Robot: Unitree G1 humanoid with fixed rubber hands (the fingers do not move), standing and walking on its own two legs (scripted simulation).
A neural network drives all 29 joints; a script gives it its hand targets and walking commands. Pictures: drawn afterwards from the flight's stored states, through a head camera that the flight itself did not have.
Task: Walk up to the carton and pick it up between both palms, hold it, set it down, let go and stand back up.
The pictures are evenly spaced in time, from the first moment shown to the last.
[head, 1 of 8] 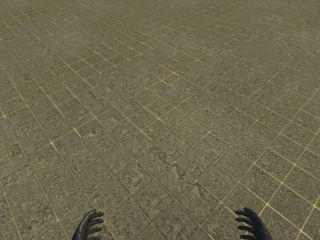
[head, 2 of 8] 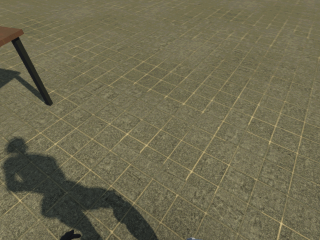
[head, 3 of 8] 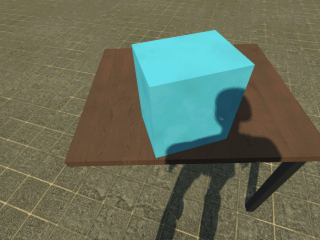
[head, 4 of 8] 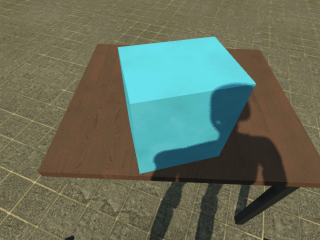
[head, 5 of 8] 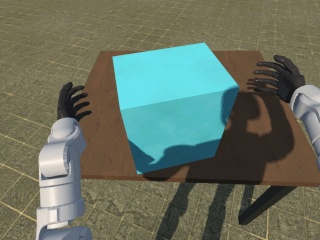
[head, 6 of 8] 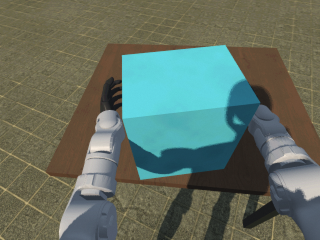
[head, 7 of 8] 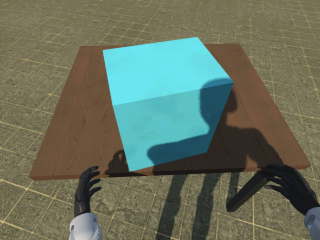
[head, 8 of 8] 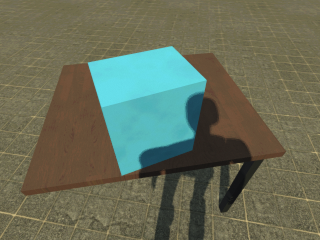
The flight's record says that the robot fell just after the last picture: no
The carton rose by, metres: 0.01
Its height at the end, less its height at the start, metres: +0.00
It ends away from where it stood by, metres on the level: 0.01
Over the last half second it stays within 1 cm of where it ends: yes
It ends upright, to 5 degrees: yes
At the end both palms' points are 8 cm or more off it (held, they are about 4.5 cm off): yes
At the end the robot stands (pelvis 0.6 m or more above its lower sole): yes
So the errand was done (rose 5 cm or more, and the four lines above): no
